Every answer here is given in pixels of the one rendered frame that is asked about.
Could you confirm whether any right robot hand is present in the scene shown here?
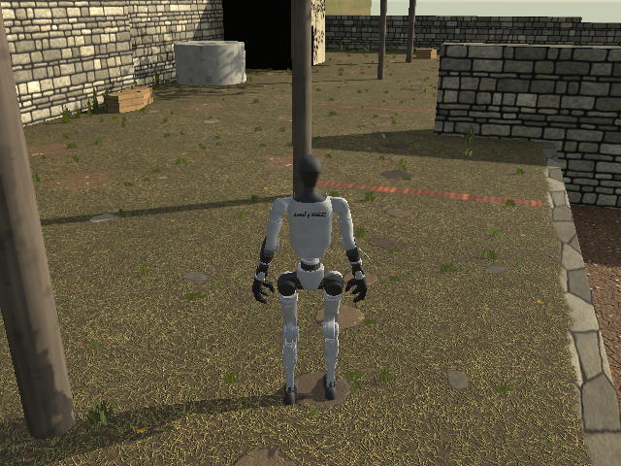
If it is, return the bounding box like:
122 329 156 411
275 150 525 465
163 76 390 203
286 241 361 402
345 277 368 303

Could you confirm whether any robot left upper arm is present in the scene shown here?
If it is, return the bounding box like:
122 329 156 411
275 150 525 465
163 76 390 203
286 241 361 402
264 197 290 251

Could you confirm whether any left robot hand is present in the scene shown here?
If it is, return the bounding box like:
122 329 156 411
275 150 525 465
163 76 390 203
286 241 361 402
252 278 275 304

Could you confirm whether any humanoid robot torso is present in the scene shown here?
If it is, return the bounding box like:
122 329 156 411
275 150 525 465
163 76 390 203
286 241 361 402
287 192 333 290

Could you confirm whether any right robot forearm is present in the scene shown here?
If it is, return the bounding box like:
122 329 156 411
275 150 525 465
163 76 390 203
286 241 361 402
346 235 365 280

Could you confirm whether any robot right upper arm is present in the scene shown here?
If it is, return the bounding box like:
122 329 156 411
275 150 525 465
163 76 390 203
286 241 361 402
330 196 356 250

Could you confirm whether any right robot foot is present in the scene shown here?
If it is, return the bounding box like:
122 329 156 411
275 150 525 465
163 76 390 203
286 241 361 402
323 373 337 400

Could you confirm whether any left robot forearm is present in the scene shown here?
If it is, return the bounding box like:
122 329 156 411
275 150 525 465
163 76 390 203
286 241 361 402
254 236 275 281

